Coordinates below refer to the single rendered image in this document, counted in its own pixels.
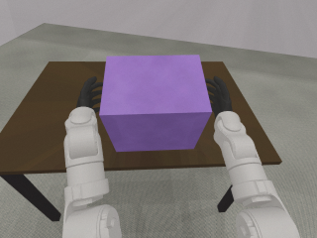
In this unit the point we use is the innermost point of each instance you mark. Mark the robot left upper arm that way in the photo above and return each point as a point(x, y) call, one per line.
point(101, 221)

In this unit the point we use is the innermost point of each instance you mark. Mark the robot right hand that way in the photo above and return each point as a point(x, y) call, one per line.
point(221, 98)

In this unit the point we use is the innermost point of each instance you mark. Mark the robot left hand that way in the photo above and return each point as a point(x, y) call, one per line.
point(86, 94)

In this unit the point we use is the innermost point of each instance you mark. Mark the right robot forearm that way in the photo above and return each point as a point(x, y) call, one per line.
point(250, 185)

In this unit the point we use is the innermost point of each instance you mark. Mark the robot right upper arm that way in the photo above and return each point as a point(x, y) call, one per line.
point(265, 222)

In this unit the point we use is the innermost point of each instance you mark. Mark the table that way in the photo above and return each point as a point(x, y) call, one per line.
point(32, 141)

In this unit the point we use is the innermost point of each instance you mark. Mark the carton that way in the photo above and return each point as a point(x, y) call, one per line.
point(154, 103)

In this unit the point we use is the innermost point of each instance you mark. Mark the left robot forearm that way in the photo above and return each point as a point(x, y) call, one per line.
point(83, 154)

